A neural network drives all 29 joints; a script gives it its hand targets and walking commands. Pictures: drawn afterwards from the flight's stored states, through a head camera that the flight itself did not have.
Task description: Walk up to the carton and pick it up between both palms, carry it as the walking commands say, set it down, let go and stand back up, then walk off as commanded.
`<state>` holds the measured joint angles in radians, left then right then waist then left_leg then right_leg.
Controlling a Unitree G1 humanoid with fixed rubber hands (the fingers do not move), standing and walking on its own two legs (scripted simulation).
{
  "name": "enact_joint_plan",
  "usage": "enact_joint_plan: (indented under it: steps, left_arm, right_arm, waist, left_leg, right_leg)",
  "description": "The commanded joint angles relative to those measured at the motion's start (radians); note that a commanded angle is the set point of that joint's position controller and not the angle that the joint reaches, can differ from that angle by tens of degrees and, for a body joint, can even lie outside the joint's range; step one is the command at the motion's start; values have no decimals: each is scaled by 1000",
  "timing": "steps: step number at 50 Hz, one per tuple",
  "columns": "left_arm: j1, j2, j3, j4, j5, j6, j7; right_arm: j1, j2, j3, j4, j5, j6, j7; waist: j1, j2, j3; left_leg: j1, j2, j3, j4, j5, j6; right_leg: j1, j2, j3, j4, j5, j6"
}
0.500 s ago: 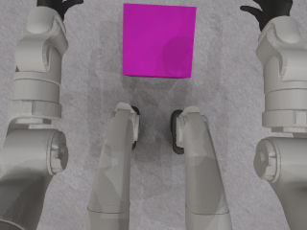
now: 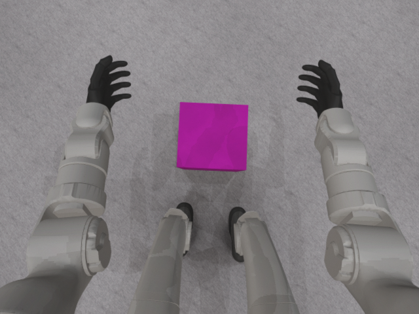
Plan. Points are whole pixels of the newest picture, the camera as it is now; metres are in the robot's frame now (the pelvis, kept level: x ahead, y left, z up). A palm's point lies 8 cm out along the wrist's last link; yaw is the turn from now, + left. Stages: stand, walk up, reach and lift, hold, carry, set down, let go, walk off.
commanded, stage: let go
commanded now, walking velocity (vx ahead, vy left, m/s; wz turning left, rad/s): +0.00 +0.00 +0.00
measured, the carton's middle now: (212, 141) +0.45 +0.01 -0.54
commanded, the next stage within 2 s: stand in 1.00 s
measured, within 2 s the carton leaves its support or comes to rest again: neither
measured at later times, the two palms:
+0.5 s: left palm (52, 173) +0.33 +0.23 +0.00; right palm (388, 185) +0.32 -0.23 +0.00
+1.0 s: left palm (18, 240) +0.25 +0.23 +0.05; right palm (415, 247) +0.25 -0.22 +0.05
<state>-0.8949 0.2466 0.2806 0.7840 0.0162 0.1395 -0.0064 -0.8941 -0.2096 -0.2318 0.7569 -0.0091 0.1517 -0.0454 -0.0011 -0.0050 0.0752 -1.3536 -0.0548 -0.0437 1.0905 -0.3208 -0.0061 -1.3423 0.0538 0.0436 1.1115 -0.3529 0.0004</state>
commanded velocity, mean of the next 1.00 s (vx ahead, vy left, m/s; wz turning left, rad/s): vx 0.00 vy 0.00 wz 0.00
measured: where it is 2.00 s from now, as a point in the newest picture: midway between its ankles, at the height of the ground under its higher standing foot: (210, 241)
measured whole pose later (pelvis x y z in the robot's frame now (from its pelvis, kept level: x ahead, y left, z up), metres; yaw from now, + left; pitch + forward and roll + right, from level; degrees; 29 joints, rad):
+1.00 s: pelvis +0.09 +0.00 +0.11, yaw +0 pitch -6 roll +0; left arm 0.21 0.22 0.04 0.42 0.01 0.15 -0.08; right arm 0.21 -0.19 -0.03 0.42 -0.03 0.14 0.07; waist 0.01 -0.01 0.10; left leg -0.08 -0.04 -0.05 0.48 -0.28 0.02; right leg -0.06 0.03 0.06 0.46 -0.29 -0.01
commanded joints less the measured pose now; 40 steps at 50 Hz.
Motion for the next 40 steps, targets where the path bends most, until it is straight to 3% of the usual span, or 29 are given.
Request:
enact_joint_plan:
  steps: [1, 9, 11, 14, 18, 23, 25, 29, 33, 40]
  left_arm:
    - [-18, 125, 23, -170, 69, -38, -2]
    - [414, 100, -84, -408, 56, -43, -12]
    - [493, 88, -93, -429, 38, -62, -22]
    - [519, 69, -122, -426, 4, -99, -32]
    - [705, 60, -145, -409, -16, -130, -33]
    - [949, 52, -166, -374, -14, -147, -34]
    - [1029, 47, -168, -392, -8, -152, -36]
    - [1086, 47, -181, -447, -19, -174, -37]
    - [1121, 63, -188, -492, -35, -174, -38]
    - [1114, 79, -197, -463, -25, -96, -56]
  right_arm:
    - [-4, -111, -16, -161, -62, -33, 0]
    - [424, -108, 66, -413, -41, -50, 19]
    - [500, -82, 85, -446, -18, -71, 35]
    - [539, -79, 89, -457, -1, -101, 54]
    - [746, -71, 99, -411, -2, -133, 66]
    - [956, -76, 111, -378, -1, -159, 69]
    - [1014, -82, 112, -382, -5, -165, 77]
    - [1082, -90, 138, -422, 14, -186, 74]
    - [1114, -103, 151, -478, 15, -184, 78]
    - [1102, -89, 178, -443, 9, -109, 103]
  waist:
    - [-15, 6, -1155]
    - [21, 0, -1074]
    - [25, -13, -967]
    - [24, 2, -799]
    - [13, 14, -745]
    - [-2, -3, -605]
    - [-10, 6, -508]
    - [-6, -8, -435]
    - [6, -3, -373]
    - [-1, -6, -144]
  left_leg:
    - [670, 4, 30, -151, 257, -39]
    - [890, -7, 30, -250, 449, 4]
    - [922, 1, 24, -290, 395, 10]
    - [890, 10, 12, -343, 424, 6]
    - [1005, 25, -7, -384, 547, -9]
    - [1076, 28, -14, -464, 594, -12]
    - [1085, 25, -3, -524, 478, -14]
    - [1168, 18, -1, -564, 601, -15]
    - [1240, 16, 2, -616, 587, -18]
    - [1274, 19, 12, -675, 328, -6]
  right_leg:
    - [582, -3, -21, -177, 247, 31]
    - [812, -21, 7, -298, 455, 34]
    - [800, -28, 10, -351, 381, 35]
    - [820, -27, 20, -383, 442, 30]
    - [889, -25, 11, -424, 506, 28]
    - [998, -27, 10, -499, 587, 25]
    - [1040, -26, -3, -558, 484, 14]
    - [1114, -24, 9, -594, 646, 18]
    - [1167, -22, 10, -654, 595, 14]
    - [1161, -30, -15, -736, 335, 5]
